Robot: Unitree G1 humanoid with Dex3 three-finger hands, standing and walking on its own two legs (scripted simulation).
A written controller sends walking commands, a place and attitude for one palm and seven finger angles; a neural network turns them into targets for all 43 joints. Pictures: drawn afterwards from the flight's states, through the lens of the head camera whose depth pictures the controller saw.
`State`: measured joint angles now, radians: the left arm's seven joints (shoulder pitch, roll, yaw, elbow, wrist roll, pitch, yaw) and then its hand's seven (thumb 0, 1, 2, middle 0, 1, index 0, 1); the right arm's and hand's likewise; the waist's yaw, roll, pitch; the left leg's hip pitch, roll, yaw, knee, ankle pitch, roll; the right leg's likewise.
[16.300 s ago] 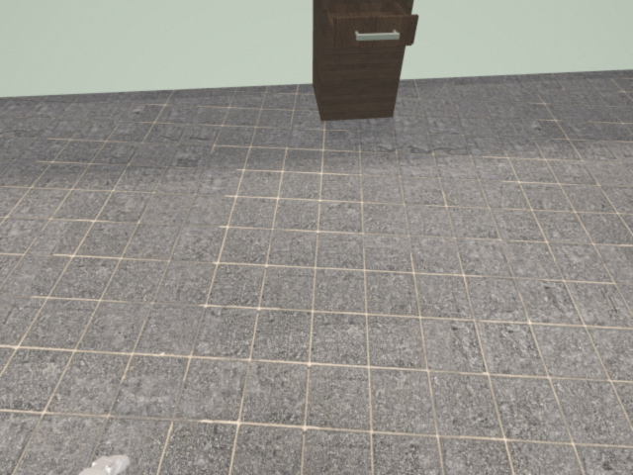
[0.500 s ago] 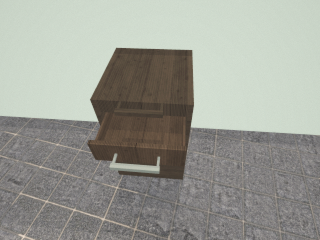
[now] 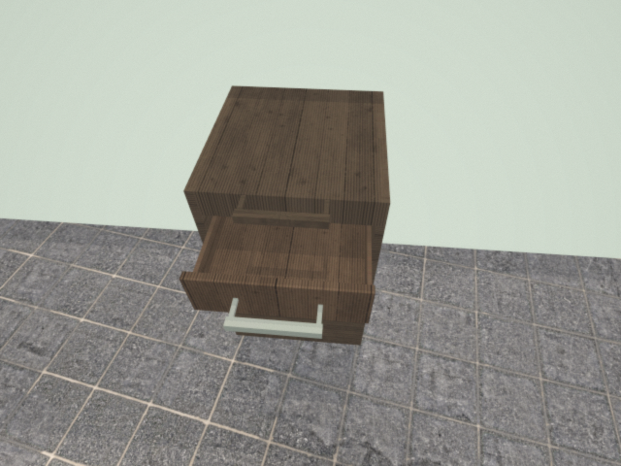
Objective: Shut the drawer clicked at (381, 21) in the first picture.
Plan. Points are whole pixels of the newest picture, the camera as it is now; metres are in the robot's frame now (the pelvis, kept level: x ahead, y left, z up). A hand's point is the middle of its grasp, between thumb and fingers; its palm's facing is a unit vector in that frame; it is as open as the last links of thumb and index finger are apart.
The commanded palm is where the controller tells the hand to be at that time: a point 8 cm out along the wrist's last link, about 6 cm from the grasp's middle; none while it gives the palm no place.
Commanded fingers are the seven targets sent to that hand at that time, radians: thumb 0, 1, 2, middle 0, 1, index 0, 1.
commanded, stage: look again from close up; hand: left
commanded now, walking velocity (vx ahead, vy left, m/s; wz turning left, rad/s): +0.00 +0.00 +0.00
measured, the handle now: (275, 317) +0.42 +0.10 -0.21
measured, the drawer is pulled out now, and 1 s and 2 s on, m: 0.17 0.17 0.17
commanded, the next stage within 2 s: shuffle to correct the standing spot in 0.44 s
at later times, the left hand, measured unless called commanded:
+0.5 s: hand out of the picture +0.00 +0.15 -0.17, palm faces +0.02 -0.98 -0.21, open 7.4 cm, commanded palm none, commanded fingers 0.00 0.90 0.90 -0.20 -0.30 -0.20 -0.30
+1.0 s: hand out of the picture -0.02 +0.11 -0.17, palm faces +0.03 -0.98 -0.19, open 7.4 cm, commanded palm none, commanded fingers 0.00 0.90 0.90 -0.20 -0.30 -0.20 -0.30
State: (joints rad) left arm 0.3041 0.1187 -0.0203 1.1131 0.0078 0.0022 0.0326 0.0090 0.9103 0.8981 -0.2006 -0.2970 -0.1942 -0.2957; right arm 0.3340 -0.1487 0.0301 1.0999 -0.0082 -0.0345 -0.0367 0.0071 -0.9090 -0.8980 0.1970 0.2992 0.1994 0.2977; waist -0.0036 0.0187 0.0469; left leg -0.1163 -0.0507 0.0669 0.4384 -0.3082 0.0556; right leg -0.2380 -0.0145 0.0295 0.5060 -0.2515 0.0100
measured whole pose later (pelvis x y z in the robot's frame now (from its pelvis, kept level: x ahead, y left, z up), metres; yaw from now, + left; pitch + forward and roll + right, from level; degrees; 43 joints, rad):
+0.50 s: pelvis +0.01 -0.02 +0.00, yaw +0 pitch -2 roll +1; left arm 0.28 0.14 -0.02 1.11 0.01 -0.01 0.04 0.01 0.92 0.90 -0.20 -0.30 -0.19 -0.30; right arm 0.29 -0.14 0.03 1.13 -0.01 -0.03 -0.04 0.01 -0.91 -0.90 0.20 0.30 0.20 0.30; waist 0.00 0.02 0.05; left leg -0.08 -0.03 0.05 0.40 -0.30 0.03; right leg -0.20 0.01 0.01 0.48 -0.25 -0.02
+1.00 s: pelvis -0.01 -0.05 +0.00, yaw +1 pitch -1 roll +1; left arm 0.31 0.12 -0.02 1.11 0.01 -0.01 0.03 0.01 0.92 0.90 -0.20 -0.30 -0.20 -0.30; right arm 0.32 -0.14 0.02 1.14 -0.01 -0.01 -0.03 0.01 -0.91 -0.90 0.20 0.30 0.20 0.30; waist -0.01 0.02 0.05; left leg -0.12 0.03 0.03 0.42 -0.28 -0.02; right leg -0.21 0.06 -0.02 0.45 -0.21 -0.07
